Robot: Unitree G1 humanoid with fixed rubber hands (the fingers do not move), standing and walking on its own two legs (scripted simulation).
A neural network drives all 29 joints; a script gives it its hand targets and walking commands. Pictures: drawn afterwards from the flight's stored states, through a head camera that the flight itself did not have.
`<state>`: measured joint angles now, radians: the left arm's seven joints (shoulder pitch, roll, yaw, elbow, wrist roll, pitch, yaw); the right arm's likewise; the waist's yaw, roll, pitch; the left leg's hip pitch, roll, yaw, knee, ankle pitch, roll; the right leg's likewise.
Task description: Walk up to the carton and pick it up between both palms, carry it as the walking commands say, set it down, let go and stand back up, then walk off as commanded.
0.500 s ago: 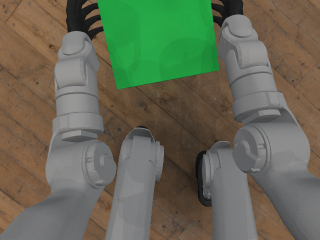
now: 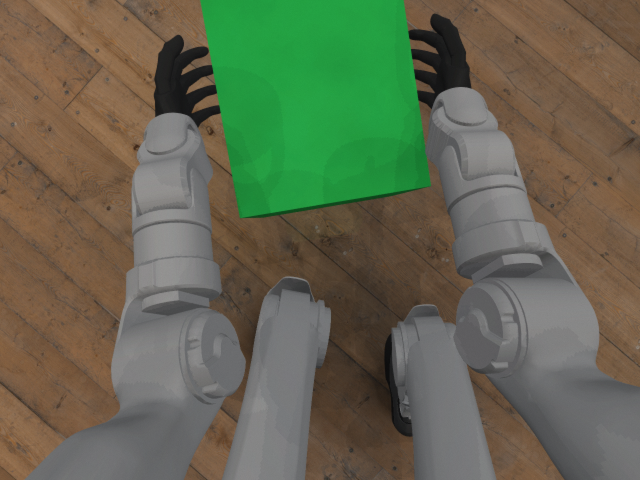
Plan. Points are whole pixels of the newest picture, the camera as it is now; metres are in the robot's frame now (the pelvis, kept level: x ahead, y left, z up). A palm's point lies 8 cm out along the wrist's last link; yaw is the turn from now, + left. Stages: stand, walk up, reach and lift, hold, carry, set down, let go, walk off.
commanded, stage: reach and lift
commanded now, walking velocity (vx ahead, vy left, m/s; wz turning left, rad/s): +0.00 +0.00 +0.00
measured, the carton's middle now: (315, 113) +0.53 +0.13 -0.17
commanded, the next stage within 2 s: none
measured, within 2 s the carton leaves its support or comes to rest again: neither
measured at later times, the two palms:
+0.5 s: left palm (155, 111) +0.45 +0.25 -0.02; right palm (483, 83) +0.52 -0.03 -0.02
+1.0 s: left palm (123, 95) +0.43 +0.24 +0.05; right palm (532, 66) +0.50 -0.04 +0.05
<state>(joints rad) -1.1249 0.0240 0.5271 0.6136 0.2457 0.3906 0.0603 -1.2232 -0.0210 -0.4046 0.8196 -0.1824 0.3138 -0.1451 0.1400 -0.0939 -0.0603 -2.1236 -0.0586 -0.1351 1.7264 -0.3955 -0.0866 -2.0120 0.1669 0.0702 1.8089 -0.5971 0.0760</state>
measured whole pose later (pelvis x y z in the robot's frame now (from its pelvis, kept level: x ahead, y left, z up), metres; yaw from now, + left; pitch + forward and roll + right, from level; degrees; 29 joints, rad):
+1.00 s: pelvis +0.03 +0.00 +0.11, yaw +2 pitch +39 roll -2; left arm -0.85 -0.11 0.51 0.57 0.28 0.35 0.12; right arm -0.93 0.07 -0.41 0.78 -0.24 0.29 -0.12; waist 0.12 -0.08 -0.20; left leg -1.70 -0.08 -0.15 1.40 -0.38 -0.08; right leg -1.59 0.15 0.11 1.46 -0.55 0.05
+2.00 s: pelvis +0.06 +0.00 +0.23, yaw +3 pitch +25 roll -1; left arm -0.53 -0.20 0.47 0.45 0.31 0.33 0.07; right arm -0.63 0.15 -0.39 0.67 -0.30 0.29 -0.07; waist 0.11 -0.06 -0.14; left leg -1.03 -0.05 -0.15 0.83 -0.23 -0.06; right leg -0.94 0.11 0.16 0.89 -0.38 0.03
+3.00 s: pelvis +0.09 +0.00 +0.30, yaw +4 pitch -2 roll +0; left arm -0.34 -0.17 0.33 0.33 0.31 0.63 0.05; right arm -0.38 0.17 -0.25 0.47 -0.31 0.60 -0.01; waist 0.11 -0.02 -0.04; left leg -0.20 -0.03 -0.14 0.33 -0.11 -0.04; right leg -0.12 0.05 0.16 0.40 -0.24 0.00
